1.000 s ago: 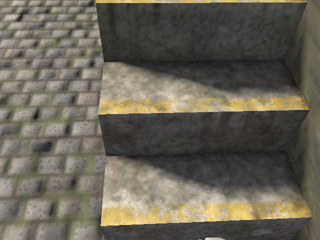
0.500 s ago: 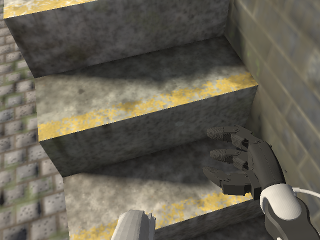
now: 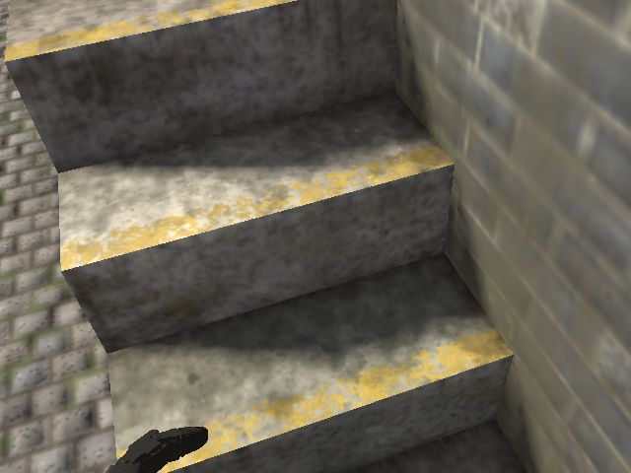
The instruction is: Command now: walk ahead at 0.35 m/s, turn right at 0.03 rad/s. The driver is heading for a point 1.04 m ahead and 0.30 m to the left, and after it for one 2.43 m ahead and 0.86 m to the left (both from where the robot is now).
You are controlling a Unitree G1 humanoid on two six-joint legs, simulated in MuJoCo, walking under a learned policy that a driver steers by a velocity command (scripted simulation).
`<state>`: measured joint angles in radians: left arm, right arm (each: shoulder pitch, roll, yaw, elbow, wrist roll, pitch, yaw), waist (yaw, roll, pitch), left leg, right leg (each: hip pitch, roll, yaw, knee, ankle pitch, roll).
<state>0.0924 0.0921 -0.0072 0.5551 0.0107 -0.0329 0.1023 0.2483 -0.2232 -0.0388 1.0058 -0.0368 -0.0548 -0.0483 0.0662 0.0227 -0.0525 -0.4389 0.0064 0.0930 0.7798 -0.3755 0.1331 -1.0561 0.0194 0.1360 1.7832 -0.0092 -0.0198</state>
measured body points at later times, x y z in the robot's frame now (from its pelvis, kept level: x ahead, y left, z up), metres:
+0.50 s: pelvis +0.03 -0.06 +0.03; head +0.04 -0.10 +0.48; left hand +0.05 +0.17 -0.09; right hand +0.03 -0.28 -0.15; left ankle -0.01 +0.12 -0.66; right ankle +0.11 -0.15 -0.71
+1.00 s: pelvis -0.02 -0.04 -0.02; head +0.00 -0.05 +0.43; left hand +0.01 +0.22 -0.15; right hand +0.04 -0.28 -0.17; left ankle +0.02 +0.10 -0.70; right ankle -0.13 -0.18 -0.64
